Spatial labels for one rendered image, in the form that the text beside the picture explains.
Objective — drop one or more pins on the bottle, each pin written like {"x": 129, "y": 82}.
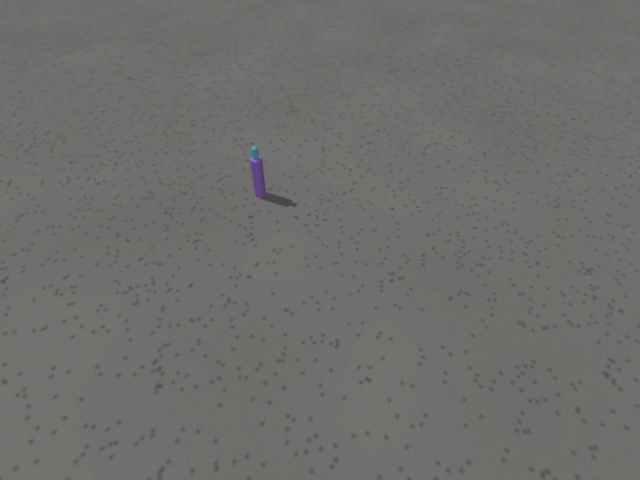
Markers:
{"x": 257, "y": 173}

